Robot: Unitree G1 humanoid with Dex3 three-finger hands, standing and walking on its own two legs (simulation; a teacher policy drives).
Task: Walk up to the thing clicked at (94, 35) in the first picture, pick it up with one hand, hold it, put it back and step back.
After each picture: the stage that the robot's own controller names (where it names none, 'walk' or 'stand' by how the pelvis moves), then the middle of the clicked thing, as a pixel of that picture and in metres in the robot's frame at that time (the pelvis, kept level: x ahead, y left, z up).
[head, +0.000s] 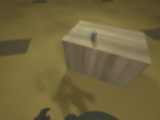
stand; (93, 36) +0.99 +0.03 -0.07
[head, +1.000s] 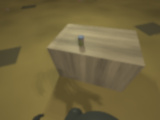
walk; (81, 40) +0.84 +0.21 -0.06
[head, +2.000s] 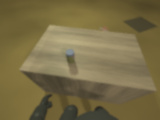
stand; (70, 56) +0.49 +0.20 -0.04
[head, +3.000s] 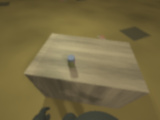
stand; (71, 61) +0.51 +0.20 -0.07
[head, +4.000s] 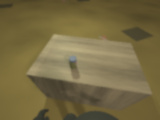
stand; (73, 62) +0.51 +0.19 -0.07
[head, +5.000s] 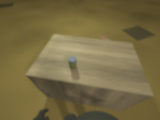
stand; (72, 63) +0.50 +0.19 -0.07
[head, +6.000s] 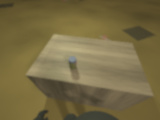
stand; (72, 63) +0.50 +0.19 -0.07
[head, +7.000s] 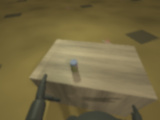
rise first; (74, 66) +0.49 +0.20 -0.07
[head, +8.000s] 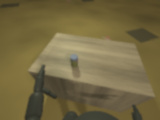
go down; (74, 61) +0.52 +0.19 -0.06
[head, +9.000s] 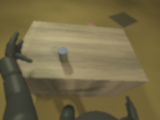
go down; (63, 55) +0.49 +0.20 -0.01
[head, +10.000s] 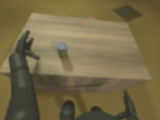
close in; (62, 51) +0.50 +0.19 +0.00
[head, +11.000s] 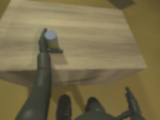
close; (52, 41) +0.52 +0.21 +0.04
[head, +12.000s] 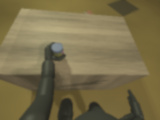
lift; (58, 52) +0.46 +0.19 +0.03
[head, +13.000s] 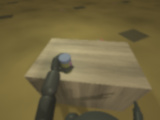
lift; (66, 64) +0.33 +0.17 +0.15
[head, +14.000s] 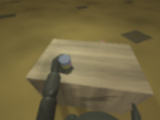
hold; (66, 65) +0.33 +0.17 +0.14
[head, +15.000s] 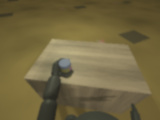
hold; (66, 68) +0.32 +0.17 +0.12
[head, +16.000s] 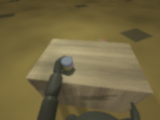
crouch; (68, 66) +0.33 +0.16 +0.13
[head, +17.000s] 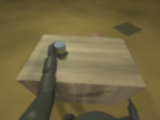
crouch; (61, 51) +0.44 +0.20 +0.13
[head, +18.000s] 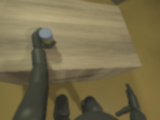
lower; (47, 39) +0.52 +0.22 +0.02
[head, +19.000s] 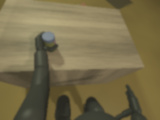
lower; (50, 42) +0.51 +0.21 +0.04
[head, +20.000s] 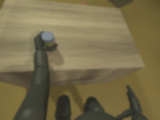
lower; (49, 42) +0.52 +0.22 +0.04
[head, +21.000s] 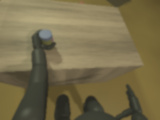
lower; (47, 40) +0.52 +0.22 +0.04
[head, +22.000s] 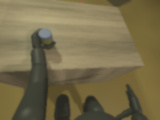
loosen; (47, 40) +0.53 +0.22 +0.04
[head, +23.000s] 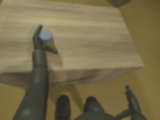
withdraw; (48, 41) +0.52 +0.22 +0.04
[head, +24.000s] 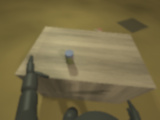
sink last; (69, 57) +0.50 +0.19 -0.02
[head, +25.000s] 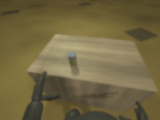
stand; (72, 59) +0.53 +0.22 -0.02
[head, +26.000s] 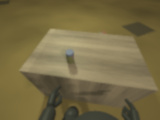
stand; (70, 56) +0.51 +0.21 -0.01
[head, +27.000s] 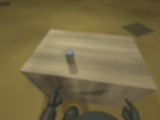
stand; (70, 56) +0.52 +0.21 -0.01
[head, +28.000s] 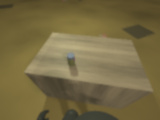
stand; (71, 59) +0.52 +0.21 -0.05
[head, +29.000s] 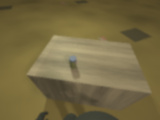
stand; (73, 62) +0.52 +0.19 -0.07
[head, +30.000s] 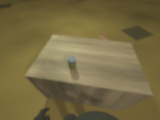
stand; (72, 63) +0.50 +0.19 -0.07
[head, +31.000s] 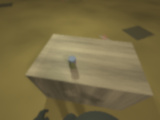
stand; (72, 62) +0.50 +0.19 -0.07
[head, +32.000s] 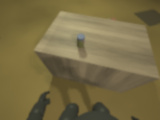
walk; (80, 41) +0.64 +0.15 -0.05
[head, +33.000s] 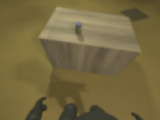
walk; (78, 28) +0.86 +0.21 -0.06
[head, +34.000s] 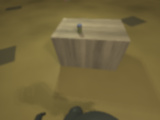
stand; (79, 28) +1.12 +0.29 -0.06
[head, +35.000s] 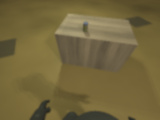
stand; (85, 26) +1.11 +0.17 -0.07
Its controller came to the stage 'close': yes
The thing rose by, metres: 0.21
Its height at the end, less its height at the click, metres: +0.00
